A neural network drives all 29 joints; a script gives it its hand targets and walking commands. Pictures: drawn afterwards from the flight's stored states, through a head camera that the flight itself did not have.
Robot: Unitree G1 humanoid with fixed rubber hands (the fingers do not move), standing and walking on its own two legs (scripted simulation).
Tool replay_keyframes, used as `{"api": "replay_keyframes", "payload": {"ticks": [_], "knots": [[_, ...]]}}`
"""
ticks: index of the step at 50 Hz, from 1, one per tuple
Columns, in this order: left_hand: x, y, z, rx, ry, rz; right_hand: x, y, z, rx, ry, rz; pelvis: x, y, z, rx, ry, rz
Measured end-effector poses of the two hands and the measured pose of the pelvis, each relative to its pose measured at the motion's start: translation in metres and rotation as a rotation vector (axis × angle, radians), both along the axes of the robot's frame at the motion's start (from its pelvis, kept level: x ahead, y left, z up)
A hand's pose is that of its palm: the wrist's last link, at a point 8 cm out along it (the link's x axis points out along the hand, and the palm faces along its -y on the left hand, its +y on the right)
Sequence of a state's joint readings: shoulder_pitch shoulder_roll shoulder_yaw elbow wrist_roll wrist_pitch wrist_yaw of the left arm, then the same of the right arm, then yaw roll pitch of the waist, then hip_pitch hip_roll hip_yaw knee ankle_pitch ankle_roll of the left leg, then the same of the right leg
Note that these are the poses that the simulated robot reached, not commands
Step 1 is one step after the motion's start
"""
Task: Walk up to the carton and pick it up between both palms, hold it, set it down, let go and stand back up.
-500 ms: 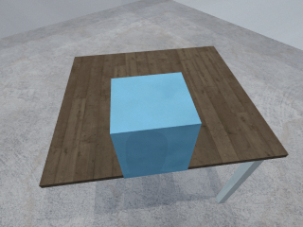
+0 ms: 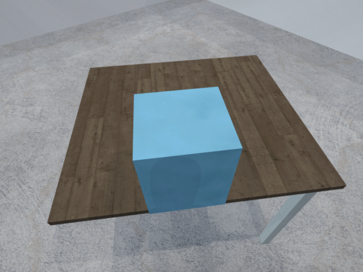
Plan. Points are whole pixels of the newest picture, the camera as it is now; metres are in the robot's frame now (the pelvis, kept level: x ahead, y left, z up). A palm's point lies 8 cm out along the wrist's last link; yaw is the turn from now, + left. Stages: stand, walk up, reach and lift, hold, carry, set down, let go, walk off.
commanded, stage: stand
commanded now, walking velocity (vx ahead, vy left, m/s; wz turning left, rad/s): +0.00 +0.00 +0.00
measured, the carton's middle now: (182, 152) +0.40 +0.02 +0.01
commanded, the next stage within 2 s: none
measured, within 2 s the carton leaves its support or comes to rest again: neither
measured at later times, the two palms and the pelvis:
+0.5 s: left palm out of the picture -0.02 +0.23 -0.14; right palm out of the picture -0.01 -0.23 -0.14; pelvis +0.00 +0.00 +0.00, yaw +0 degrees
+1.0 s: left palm out of the picture -0.02 +0.23 -0.14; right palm out of the picture -0.01 -0.23 -0.14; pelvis +0.00 +0.00 +0.00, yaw +0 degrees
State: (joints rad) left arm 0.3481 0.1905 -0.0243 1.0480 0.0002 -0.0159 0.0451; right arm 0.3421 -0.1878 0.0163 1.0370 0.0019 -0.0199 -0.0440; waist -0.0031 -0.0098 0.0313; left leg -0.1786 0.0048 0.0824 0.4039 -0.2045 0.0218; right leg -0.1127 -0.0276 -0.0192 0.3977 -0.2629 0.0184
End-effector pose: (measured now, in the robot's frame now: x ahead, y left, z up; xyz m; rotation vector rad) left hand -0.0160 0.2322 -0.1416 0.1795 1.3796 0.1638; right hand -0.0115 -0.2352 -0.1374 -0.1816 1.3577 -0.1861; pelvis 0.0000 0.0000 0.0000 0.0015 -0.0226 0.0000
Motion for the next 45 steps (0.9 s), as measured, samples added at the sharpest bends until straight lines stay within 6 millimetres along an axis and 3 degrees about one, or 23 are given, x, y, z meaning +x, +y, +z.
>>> {"api": "replay_keyframes", "payload": {"ticks": [45], "knots": [[-0.0045, -0.0024, -0.0011, -0.006, 0.012, 0.009, -0.0019, 0.0035, -0.0011, 0.005, 0.011, -0.001, 0.0007, 0.0007, 0.0, -0.001, 0.002, 0.002]]}}
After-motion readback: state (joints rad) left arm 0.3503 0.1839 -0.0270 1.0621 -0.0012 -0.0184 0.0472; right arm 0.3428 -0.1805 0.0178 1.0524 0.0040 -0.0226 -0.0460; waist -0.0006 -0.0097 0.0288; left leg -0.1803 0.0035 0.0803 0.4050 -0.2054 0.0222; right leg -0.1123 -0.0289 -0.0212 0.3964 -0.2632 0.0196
